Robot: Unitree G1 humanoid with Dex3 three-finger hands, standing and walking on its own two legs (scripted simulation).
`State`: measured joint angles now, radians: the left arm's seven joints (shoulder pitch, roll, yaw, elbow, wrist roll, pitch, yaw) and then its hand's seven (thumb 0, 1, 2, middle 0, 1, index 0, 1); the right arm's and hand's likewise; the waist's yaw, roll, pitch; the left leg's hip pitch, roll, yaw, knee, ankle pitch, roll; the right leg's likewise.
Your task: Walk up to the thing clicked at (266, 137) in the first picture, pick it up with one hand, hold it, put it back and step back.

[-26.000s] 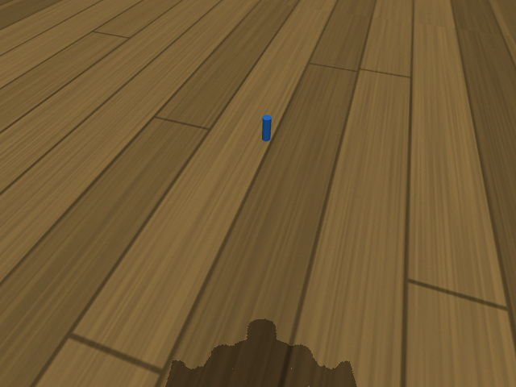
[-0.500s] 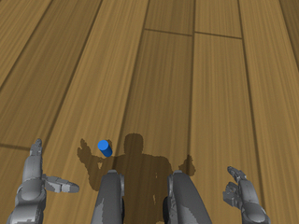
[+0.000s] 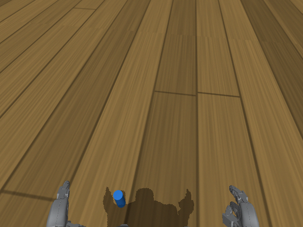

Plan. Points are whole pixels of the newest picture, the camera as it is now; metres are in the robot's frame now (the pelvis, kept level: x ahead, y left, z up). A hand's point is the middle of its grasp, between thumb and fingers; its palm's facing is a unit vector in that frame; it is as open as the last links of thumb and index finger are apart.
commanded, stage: home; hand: left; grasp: from the side
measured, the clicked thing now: (119, 199) +0.38 +0.18 -0.64
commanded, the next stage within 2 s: stand in 1.66 s
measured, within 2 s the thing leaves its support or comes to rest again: neither
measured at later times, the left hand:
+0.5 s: hand (85, 223) +0.16 +0.17 -0.05, palm faces +0.11 -0.95 -0.28, open 17.6 cm
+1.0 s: hand (89, 225) +0.15 +0.16 -0.05, palm faces +0.11 -0.96 -0.27, open 17.6 cm
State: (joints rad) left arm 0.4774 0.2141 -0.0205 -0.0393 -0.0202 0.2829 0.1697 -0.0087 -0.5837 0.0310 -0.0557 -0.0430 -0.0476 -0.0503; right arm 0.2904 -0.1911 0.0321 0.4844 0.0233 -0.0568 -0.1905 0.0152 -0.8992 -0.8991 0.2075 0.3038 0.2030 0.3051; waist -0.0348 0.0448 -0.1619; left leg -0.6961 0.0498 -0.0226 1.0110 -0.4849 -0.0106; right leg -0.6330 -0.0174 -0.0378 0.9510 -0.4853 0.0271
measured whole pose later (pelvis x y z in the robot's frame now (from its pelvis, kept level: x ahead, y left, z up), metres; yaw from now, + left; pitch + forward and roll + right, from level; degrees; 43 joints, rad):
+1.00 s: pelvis -0.02 -0.02 +0.01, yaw +0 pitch +7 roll -1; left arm 0.46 0.20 -0.01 0.00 -0.01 0.26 0.13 -0.01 -0.57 0.04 -0.06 -0.05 -0.05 -0.05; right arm 0.28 -0.21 0.02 0.51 0.01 -0.13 -0.18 0.02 -0.90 -0.90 0.21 0.30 0.20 0.30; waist -0.03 0.03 -0.11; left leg -0.63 0.06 -0.03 0.95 -0.43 -0.03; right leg -0.58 -0.01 -0.05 0.92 -0.45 0.01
